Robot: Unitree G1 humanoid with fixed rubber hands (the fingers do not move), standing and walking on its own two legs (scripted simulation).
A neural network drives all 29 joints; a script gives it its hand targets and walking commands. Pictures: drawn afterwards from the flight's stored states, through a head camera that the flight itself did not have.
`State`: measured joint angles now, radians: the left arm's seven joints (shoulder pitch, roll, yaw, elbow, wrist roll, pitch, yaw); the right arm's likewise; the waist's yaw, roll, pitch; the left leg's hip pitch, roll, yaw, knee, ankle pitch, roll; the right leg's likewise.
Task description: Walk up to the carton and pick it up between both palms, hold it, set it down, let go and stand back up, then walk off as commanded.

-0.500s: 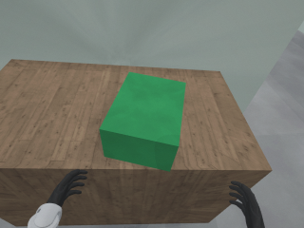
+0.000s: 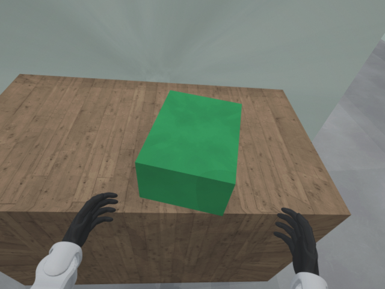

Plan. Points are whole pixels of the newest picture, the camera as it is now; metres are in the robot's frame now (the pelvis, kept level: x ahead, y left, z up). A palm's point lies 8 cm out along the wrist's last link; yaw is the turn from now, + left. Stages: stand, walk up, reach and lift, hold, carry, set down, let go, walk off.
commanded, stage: reach and lift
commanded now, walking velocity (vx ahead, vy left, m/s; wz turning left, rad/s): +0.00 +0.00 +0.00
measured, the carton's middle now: (194, 147) +0.48 +0.01 +0.00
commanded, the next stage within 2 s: none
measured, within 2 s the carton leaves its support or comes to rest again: neither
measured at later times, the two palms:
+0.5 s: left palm (100, 187) +0.29 +0.21 +0.05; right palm (296, 215) +0.25 -0.19 +0.07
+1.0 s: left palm (104, 153) +0.34 +0.20 +0.10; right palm (290, 176) +0.31 -0.17 +0.12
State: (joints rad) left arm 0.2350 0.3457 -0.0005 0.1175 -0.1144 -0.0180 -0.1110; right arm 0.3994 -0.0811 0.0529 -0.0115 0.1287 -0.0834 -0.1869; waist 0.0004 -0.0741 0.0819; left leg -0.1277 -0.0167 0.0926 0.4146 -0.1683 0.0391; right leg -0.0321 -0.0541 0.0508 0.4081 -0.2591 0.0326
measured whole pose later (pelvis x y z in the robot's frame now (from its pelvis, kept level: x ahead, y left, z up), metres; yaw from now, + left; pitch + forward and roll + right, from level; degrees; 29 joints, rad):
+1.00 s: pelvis +0.03 -0.01 +0.00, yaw +0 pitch -5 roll +0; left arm -0.22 0.35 0.05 0.05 -0.21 0.40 -0.10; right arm -0.03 -0.08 0.05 -0.15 0.20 0.29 -0.27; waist 0.00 -0.07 0.08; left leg -0.14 0.00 0.09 0.41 -0.20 0.03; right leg -0.03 -0.04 0.05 0.39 -0.28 0.04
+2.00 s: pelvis +0.03 -0.01 +0.00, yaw +0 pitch -1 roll +0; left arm -0.84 0.37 0.05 0.88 -0.21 0.23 -0.08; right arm -0.69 -0.08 -0.07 0.71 0.20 0.20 -0.28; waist 0.00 -0.07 0.04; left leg -0.21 0.01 0.09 0.41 -0.19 0.03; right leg -0.11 -0.03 0.05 0.38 -0.26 0.04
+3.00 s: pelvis +0.02 -0.01 +0.00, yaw +0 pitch +11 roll -2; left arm -0.84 0.22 0.05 1.15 -0.09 -0.21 -0.06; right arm -0.70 0.00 -0.16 1.05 0.03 -0.25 -0.25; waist -0.01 -0.06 -0.12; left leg -0.50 0.02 0.07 0.48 -0.18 0.03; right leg -0.36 -0.02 0.03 0.39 -0.23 0.04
